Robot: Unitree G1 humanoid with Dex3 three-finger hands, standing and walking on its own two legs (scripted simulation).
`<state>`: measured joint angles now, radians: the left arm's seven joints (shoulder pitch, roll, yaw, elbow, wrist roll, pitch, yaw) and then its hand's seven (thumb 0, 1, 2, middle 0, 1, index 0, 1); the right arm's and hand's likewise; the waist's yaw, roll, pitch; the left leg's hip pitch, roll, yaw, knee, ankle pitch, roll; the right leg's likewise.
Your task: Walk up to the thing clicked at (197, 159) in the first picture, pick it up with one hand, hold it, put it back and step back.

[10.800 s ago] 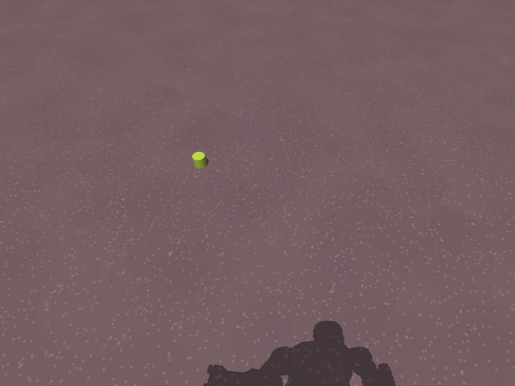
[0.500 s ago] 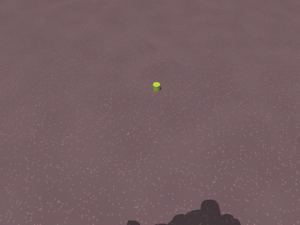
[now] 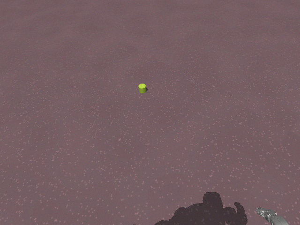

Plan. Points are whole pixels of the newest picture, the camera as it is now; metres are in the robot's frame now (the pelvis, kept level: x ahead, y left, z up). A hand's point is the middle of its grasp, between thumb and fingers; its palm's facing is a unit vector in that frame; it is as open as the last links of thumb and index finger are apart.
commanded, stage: walk up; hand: left
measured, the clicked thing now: (142, 88) +1.41 +0.14 -0.74
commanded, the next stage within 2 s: none
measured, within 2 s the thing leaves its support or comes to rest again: neither
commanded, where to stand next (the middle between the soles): +1.18 +0.54 m, yaw -93 degrees
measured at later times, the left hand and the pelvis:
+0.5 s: hand (71, 181) +0.28 +0.29 -0.10, palm faces -0.29 -0.80 -0.53, open 7.4 cm; pelvis +0.20 +0.00 +0.00, yaw -21 degrees
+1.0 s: hand (109, 83) +0.79 +0.24 -0.13, palm faces -0.62 -0.56 -0.55, open 7.4 cm; pelvis +0.50 +0.09 -0.02, yaw -39 degrees
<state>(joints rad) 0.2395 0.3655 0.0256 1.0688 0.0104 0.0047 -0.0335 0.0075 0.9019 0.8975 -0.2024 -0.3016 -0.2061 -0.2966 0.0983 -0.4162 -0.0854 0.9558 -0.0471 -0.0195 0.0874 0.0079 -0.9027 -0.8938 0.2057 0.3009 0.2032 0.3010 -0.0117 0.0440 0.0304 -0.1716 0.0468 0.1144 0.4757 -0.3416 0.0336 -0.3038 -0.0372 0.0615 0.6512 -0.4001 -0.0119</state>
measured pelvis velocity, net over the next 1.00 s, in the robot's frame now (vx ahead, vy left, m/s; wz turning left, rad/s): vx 0.50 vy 0.09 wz -0.69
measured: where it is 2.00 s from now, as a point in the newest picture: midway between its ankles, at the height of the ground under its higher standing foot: (115, 124)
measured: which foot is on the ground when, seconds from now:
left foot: down 0.00-0.16, up 0.18-0.62, down 0.64-1.00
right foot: up 0.00-0.16, down 0.18-0.66, up 0.68-1.00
